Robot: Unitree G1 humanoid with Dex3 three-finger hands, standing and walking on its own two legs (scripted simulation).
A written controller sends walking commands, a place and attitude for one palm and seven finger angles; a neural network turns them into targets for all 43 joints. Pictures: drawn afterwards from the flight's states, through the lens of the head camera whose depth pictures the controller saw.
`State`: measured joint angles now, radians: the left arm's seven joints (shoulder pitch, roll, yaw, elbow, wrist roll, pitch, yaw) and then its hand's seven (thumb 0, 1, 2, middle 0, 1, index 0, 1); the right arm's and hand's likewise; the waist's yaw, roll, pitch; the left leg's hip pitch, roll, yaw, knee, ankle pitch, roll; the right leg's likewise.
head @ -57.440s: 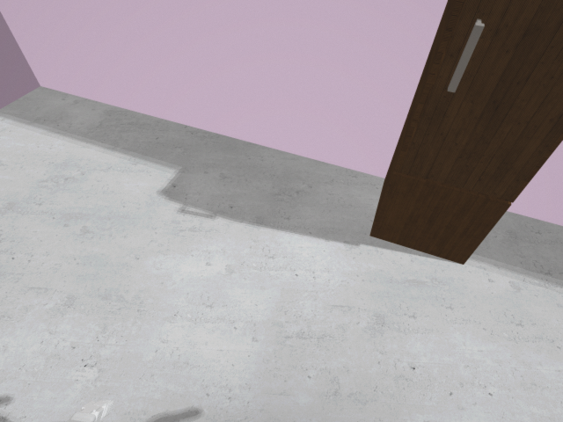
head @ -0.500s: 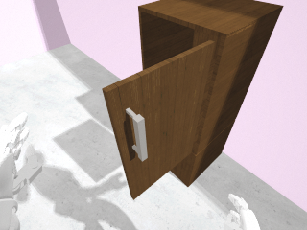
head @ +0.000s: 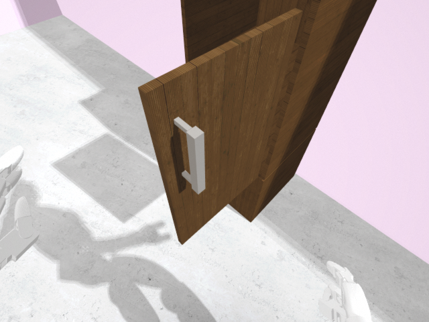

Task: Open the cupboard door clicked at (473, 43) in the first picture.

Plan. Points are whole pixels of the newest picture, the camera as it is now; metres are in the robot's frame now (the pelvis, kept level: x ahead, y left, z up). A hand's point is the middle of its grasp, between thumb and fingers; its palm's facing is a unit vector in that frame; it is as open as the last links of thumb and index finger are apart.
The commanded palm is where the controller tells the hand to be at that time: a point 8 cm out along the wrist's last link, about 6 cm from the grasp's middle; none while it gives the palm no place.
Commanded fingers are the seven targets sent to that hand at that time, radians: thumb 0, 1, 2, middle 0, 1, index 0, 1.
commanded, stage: step back with the hand held close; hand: left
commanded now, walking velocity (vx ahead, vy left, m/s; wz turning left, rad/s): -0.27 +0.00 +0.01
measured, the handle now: (190, 158) +0.38 +0.08 +0.09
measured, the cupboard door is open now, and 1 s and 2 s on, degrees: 88 88 88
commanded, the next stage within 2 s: stop stepping back and stand still in 0.70 s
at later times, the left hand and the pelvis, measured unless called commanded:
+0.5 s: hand out of the picture +0.12 +0.27 +0.15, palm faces +0.45 -0.78 -0.43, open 7.4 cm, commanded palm +0.04 +0.31 +0.18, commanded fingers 0.00 0.90 0.90 -0.20 -0.30 -0.20 -0.30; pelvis -0.09 +0.01 -0.02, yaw +3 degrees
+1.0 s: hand out of the picture +0.00 +0.21 +0.17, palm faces +0.34 -0.76 -0.54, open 7.4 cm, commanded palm -0.05 +0.25 +0.18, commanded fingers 0.00 0.90 0.90 -0.20 -0.30 -0.20 -0.30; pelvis -0.20 -0.05 +0.00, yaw -1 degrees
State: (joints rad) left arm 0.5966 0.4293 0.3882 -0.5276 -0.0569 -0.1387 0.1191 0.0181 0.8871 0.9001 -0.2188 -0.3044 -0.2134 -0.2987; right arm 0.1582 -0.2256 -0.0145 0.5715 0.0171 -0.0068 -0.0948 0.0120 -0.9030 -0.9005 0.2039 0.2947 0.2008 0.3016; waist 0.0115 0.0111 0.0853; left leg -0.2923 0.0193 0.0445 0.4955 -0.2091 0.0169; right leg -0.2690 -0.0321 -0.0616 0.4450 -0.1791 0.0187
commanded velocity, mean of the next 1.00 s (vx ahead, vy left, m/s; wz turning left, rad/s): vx -0.20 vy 0.04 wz -0.02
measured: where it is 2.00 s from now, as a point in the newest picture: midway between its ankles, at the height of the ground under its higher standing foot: outside the picture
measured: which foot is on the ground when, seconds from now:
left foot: down 0.00-0.82, up 0.84-1.00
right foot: down 0.00-0.44, up 0.46-0.78, down 0.80-1.00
